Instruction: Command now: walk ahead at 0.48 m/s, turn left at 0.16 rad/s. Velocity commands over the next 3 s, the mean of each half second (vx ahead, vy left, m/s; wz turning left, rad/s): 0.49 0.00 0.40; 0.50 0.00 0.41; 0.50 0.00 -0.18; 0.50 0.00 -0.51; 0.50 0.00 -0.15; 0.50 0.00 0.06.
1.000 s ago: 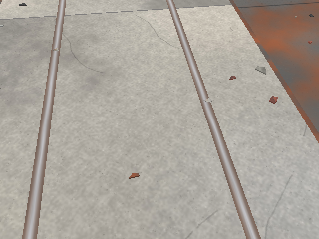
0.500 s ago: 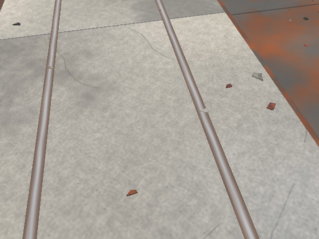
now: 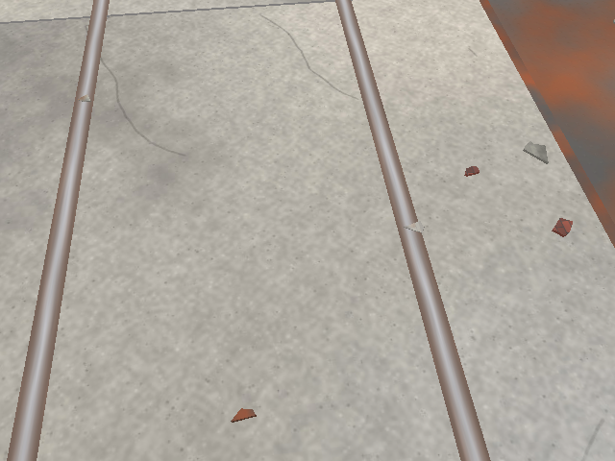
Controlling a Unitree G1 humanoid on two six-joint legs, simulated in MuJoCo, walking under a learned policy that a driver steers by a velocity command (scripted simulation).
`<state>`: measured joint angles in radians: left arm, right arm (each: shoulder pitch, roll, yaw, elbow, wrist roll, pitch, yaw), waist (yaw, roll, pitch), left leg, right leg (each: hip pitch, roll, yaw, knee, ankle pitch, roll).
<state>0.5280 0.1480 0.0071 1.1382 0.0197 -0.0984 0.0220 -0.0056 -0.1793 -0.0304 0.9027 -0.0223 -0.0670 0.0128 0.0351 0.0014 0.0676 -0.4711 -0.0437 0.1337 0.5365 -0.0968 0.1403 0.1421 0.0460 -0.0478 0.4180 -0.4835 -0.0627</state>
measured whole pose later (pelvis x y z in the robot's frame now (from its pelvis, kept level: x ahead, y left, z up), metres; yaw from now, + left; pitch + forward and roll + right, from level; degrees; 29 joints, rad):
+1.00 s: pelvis +0.54 +0.07 +0.02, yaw +28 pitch +2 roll -1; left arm 0.46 0.21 0.04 0.96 0.02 -0.09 -0.01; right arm 0.02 -0.21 -0.03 0.75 -0.04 -0.02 0.06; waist 0.08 0.03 0.04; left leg -0.56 0.04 0.05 0.63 -0.12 0.08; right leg 0.05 0.01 -0.18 0.22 -0.31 -0.01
